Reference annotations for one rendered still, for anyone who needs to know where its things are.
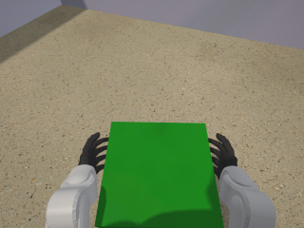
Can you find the robot right hand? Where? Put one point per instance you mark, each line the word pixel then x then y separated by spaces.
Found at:
pixel 226 154

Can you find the left robot forearm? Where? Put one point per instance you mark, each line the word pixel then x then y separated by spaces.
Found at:
pixel 69 206

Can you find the robot left hand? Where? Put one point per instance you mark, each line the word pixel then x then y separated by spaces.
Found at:
pixel 90 152

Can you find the carton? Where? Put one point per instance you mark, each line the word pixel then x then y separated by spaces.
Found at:
pixel 158 175

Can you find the right robot forearm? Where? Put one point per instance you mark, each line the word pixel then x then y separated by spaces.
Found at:
pixel 249 207

